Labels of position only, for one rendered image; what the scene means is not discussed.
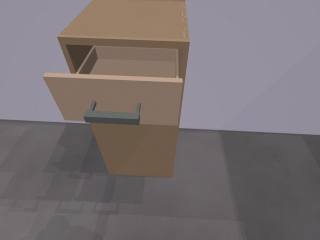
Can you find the drawer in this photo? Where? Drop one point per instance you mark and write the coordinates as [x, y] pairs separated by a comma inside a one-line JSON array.
[[118, 78]]

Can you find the handle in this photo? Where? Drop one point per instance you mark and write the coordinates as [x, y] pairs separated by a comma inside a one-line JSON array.
[[112, 117]]

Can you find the cabinet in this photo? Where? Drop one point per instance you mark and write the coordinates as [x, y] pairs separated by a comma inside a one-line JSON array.
[[134, 150]]

